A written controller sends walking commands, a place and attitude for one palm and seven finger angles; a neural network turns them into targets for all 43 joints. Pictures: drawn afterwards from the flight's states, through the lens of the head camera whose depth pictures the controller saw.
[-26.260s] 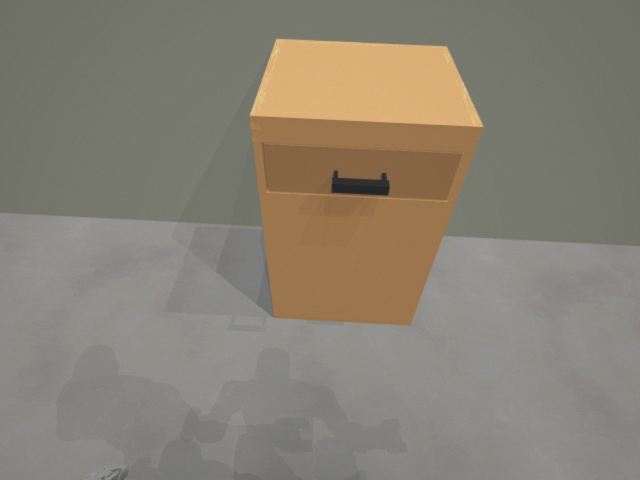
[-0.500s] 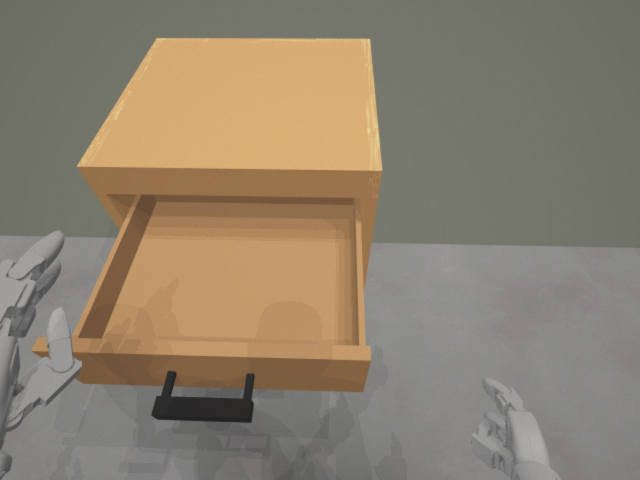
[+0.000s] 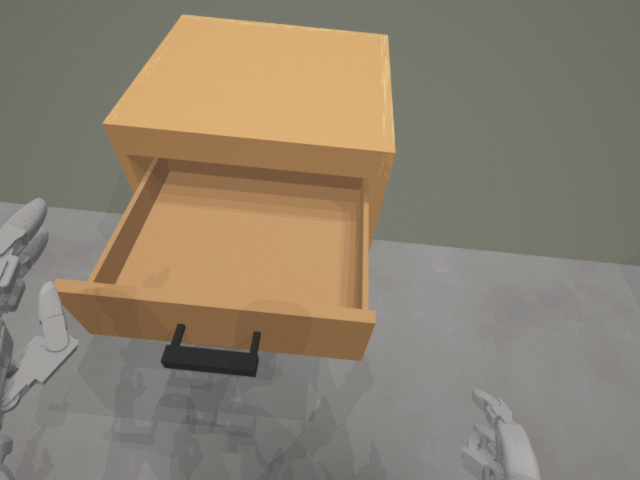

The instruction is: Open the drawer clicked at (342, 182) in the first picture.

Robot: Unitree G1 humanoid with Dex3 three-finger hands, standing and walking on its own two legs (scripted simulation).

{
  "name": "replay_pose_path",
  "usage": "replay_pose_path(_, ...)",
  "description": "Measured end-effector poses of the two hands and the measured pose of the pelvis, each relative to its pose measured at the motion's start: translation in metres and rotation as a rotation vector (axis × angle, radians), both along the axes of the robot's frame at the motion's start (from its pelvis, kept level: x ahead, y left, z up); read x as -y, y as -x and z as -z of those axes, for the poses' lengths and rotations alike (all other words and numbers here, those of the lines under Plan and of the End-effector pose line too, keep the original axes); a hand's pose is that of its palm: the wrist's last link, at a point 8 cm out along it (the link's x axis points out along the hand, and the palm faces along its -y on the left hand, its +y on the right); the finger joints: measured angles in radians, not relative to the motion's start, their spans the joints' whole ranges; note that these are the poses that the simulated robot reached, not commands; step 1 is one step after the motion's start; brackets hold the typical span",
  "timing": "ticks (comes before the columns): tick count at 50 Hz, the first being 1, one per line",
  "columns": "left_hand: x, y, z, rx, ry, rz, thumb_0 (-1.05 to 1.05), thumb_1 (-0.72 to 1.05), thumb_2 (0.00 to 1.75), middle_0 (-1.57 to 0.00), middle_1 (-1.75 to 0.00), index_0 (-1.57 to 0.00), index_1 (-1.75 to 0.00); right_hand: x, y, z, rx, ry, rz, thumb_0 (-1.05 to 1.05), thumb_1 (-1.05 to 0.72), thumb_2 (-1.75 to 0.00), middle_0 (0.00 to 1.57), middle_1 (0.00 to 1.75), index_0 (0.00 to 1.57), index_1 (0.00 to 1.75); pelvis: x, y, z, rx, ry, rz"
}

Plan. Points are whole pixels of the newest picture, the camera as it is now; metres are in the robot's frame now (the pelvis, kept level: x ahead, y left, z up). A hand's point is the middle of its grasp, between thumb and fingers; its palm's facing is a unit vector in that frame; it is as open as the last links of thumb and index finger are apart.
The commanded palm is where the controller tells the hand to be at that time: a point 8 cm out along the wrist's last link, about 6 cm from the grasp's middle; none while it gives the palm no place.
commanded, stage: step back with the hand held close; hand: left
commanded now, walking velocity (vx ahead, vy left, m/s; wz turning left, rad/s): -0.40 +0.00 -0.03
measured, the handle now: (214, 347) +0.30 +0.17 -0.08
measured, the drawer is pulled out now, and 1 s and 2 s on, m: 0.29 0.29 0.29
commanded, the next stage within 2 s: stop stepping back and stand still in 0.52 s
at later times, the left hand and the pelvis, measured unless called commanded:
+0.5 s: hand (47, 457) +0.12 +0.21 +0.16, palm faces +0.22 -0.83 -0.51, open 7.4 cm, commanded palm +0.05 +0.26 +0.19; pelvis -0.09 -0.02 +0.01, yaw +0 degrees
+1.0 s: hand out of the picture -0.01 +0.20 +0.15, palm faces +0.33 -0.85 -0.41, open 7.4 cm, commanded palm -0.08 +0.25 +0.19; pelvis -0.21 -0.03 +0.01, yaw +0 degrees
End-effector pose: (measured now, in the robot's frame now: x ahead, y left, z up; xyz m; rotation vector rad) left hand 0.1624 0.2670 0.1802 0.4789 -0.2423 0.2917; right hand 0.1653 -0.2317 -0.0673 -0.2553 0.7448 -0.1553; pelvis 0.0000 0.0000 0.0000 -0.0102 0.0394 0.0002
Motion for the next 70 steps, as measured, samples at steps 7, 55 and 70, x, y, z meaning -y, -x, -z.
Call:
replay_pose_path(7, -0.013, 0.007, -0.006, -0.037, -0.101, -0.006, 0.02, 0.89, 0.9, -0.22, -0.3, -0.21, -0.3, -0.003, 0.022, 0.001, -0.012, -0.012, 0.035, 0.01, -0.9, -0.9, 0.2, 0.3, 0.2, 0.3, -0.001, 0.013, -0.003, -0.023, -0.003, -0.001)
replay_pose_path(55, 0.023, 0.224, 0.007, -0.059, -0.017, 0.013, 0.02, 0.89, 0.9, -0.22, -0.3, -0.21, -0.3, 0.056, 0.274, -0.01, -0.021, 0.063, 0.111, 0.02, -0.91, -0.9, 0.2, 0.3, 0.2, 0.3, 0.029, 0.222, -0.007, 0.03, -0.007, 0.011)
replay_pose_path(70, 0.03, 0.241, -0.007, -0.029, -0.044, -0.052, 0.02, 0.89, 0.9, -0.21, -0.3, -0.21, -0.3, 0.04, 0.254, 0.007, 0.003, -0.075, 0.042, 0.01, -0.9, -0.9, 0.2, 0.3, 0.2, 0.3, 0.042, 0.232, -0.007, 0.046, -0.002, 0.0)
